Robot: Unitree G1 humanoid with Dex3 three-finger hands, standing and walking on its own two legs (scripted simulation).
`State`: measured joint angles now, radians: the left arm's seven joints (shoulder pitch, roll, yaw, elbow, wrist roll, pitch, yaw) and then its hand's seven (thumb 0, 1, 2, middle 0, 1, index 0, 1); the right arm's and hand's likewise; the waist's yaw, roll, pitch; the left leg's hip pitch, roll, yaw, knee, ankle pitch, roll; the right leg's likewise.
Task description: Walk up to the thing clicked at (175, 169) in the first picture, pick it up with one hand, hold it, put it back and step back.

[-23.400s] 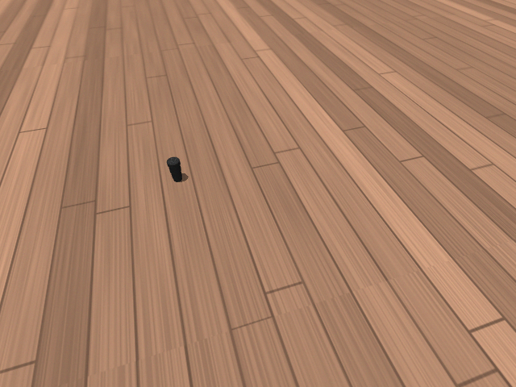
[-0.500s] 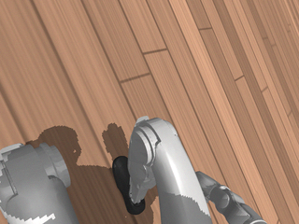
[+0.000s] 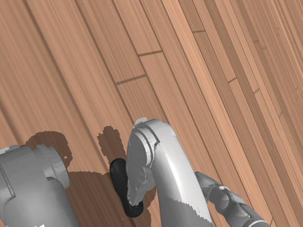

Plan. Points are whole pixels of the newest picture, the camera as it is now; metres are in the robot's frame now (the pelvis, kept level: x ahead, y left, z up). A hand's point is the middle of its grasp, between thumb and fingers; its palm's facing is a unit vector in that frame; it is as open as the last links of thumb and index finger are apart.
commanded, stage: open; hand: left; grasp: from the side
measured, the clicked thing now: out of the picture +0.44 +0.31 -0.21
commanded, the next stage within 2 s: withdraw in 0.16 s
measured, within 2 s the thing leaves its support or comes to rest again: neither
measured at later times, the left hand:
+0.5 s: hand out of the picture +0.44 +0.32 -0.17, palm faces +0.44 -0.90 +0.02, open 17.2 cm
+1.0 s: hand out of the picture +0.38 +0.42 -0.06, palm faces +0.43 -0.85 -0.29, open 17.3 cm
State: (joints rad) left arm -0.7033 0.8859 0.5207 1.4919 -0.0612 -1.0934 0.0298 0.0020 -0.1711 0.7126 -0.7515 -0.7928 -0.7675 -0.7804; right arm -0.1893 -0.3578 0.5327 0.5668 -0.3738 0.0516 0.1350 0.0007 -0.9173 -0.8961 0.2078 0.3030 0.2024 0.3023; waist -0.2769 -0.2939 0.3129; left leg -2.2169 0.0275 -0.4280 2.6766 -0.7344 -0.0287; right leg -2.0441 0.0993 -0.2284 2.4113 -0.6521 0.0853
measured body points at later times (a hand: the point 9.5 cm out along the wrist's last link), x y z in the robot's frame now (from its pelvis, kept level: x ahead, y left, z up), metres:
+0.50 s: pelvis +0.00 +0.00 +0.00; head +0.23 +0.20 +0.33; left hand +0.41 +0.36 -0.16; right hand +0.17 -0.24 -0.03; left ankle +0.07 +0.13 -0.25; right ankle +0.14 -0.13 -0.25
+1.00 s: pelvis +0.00 -0.01 +0.04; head +0.18 +0.15 +0.42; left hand +0.35 +0.46 -0.04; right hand +0.19 -0.24 -0.03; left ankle +0.07 +0.13 -0.25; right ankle +0.14 -0.13 -0.25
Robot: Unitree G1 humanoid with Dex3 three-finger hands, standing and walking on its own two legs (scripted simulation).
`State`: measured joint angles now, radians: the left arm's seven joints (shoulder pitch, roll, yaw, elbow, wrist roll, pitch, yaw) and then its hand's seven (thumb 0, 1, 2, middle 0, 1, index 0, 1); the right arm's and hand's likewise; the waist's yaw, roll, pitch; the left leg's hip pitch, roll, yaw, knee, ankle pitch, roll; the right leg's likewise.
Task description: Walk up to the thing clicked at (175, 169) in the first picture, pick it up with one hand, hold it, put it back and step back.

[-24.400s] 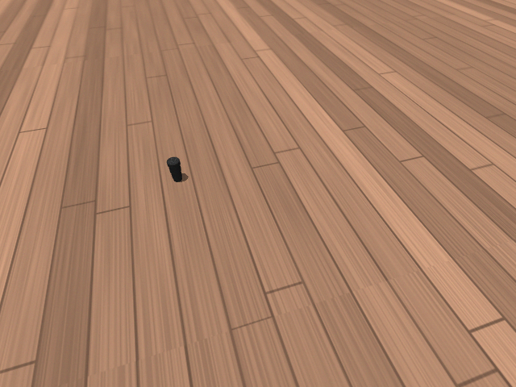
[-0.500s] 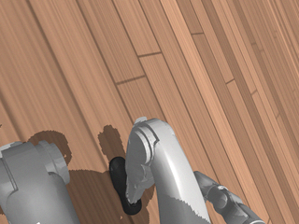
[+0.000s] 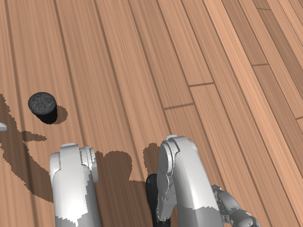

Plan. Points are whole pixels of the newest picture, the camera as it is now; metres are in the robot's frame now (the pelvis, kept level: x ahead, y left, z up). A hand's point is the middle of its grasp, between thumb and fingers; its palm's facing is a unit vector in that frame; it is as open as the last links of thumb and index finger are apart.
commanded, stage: home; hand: left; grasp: from the side
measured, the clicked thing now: (46, 111) +0.46 +0.28 -0.26
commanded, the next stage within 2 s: none
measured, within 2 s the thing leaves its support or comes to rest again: neither
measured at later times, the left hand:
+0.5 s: hand out of the picture +0.28 +0.31 +0.10, palm faces +0.28 -0.86 -0.44, open 17.3 cm
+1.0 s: hand out of the picture +0.25 +0.23 +0.30, palm faces +0.29 -0.90 -0.32, open 17.5 cm
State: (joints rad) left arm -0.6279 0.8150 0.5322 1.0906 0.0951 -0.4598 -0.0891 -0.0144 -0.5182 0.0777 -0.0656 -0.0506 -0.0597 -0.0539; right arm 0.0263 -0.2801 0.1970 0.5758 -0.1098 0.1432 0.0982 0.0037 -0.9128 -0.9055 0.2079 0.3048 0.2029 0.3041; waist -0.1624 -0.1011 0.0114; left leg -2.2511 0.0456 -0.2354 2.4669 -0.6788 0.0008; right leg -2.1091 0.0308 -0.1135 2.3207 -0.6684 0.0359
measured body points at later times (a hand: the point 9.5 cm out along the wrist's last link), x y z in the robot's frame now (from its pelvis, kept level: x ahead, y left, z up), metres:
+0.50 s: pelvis +0.03 -0.02 +0.19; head +0.19 +0.04 +0.61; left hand +0.26 +0.35 +0.13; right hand +0.25 -0.24 +0.08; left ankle +0.08 +0.13 -0.29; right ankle +0.12 -0.14 -0.29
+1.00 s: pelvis +0.10 +0.00 +0.37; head +0.14 +0.02 +0.82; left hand +0.23 +0.27 +0.32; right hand +0.29 -0.21 +0.29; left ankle +0.08 +0.13 -0.29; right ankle +0.12 -0.14 -0.29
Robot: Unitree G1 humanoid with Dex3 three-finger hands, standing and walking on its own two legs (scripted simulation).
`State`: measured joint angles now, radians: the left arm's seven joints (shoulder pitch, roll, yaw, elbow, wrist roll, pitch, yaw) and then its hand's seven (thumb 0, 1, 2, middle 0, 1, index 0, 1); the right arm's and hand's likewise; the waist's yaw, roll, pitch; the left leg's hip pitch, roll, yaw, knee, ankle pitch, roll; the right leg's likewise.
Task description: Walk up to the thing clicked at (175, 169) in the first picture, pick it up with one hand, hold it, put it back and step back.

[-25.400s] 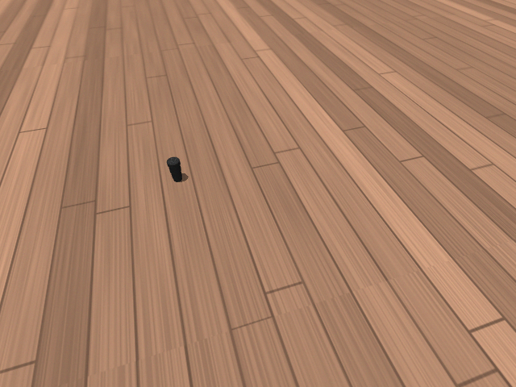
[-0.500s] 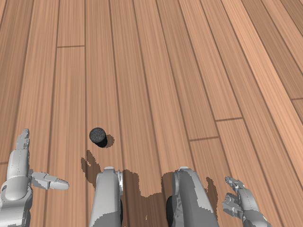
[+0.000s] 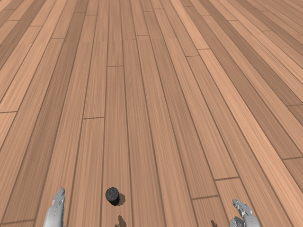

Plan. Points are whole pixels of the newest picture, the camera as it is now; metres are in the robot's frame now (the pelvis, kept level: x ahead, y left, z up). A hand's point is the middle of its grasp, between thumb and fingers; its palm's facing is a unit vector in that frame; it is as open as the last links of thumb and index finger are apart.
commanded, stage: home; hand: left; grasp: from the side
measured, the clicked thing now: (113, 197) +0.41 +0.20 -0.63
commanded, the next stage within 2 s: stand in 1.76 s
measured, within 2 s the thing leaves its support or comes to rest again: neither
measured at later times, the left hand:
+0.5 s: hand out of the picture +0.16 +0.18 -0.03, palm faces +0.12 -0.95 -0.29, open 17.6 cm
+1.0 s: hand out of the picture +0.15 +0.17 -0.03, palm faces +0.10 -0.95 -0.28, open 17.4 cm
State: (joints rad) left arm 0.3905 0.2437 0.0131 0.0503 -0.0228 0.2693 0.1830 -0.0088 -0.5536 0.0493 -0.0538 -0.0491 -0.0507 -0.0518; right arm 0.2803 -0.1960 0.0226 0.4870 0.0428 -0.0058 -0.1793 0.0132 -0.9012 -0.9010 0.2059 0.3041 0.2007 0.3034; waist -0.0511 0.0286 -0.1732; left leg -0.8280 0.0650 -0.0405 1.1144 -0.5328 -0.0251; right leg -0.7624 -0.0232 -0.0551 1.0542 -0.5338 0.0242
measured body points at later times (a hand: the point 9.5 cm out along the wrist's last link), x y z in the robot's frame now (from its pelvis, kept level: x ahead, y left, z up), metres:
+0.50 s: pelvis +0.00 +0.00 +0.02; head +0.02 +0.00 +0.47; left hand +0.15 +0.23 -0.01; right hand +0.17 -0.24 -0.05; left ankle +0.01 +0.13 -0.66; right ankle -0.01 -0.14 -0.66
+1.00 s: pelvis -0.01 -0.01 +0.02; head +0.01 -0.01 +0.47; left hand +0.14 +0.22 -0.01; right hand +0.15 -0.26 -0.05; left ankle +0.01 +0.13 -0.66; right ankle -0.01 -0.14 -0.66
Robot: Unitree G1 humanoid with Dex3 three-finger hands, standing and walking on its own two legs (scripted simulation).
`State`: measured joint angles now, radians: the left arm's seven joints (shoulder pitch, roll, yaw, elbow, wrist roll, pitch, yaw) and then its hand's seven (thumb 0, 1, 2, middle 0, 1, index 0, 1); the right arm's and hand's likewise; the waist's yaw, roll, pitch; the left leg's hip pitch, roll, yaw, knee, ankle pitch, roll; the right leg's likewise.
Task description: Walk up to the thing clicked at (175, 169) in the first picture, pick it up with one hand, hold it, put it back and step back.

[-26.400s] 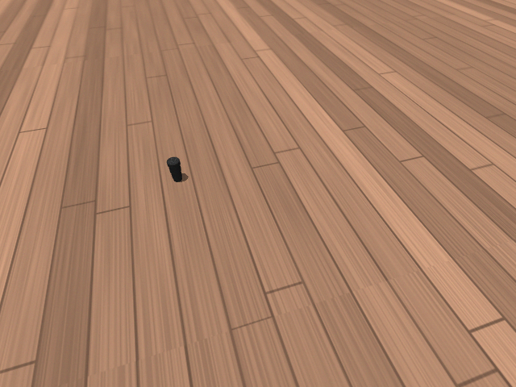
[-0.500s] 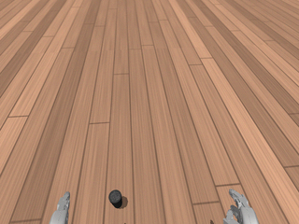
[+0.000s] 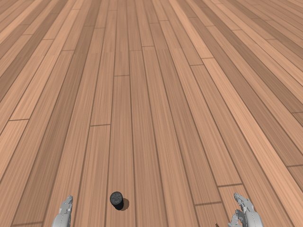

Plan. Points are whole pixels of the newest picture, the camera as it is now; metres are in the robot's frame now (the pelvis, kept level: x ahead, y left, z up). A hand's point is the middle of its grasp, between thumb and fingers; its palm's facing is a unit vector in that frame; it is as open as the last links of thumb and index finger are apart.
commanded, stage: home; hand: left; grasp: from the side
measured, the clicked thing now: (117, 202) +0.42 +0.21 -0.65
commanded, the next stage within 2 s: stand in 0.76 s
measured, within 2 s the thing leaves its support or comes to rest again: neither
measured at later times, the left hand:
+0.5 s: hand out of the picture +0.18 +0.18 -0.06, palm faces +0.10 -0.95 -0.28, open 17.4 cm
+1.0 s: hand (85, 226) +0.18 +0.18 -0.06, palm faces +0.10 -0.96 -0.28, open 16.6 cm
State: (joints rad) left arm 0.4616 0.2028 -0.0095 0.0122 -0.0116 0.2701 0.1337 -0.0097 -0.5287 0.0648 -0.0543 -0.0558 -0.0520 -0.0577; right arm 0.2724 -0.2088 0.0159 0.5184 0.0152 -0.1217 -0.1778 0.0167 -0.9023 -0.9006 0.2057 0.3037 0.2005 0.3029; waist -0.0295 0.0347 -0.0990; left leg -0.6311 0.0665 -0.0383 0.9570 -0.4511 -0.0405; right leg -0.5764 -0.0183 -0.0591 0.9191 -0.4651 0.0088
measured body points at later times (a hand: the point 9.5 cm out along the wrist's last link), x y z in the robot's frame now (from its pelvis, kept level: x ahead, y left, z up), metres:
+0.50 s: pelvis +0.01 +0.00 +0.00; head +0.03 +0.00 +0.45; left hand +0.17 +0.23 -0.04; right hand +0.17 -0.24 -0.07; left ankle +0.02 +0.14 -0.69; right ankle +0.00 -0.13 -0.69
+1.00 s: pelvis +0.01 +0.00 +0.00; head +0.03 +0.01 +0.45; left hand +0.17 +0.23 -0.04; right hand +0.17 -0.24 -0.07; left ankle +0.02 +0.14 -0.69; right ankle +0.00 -0.13 -0.69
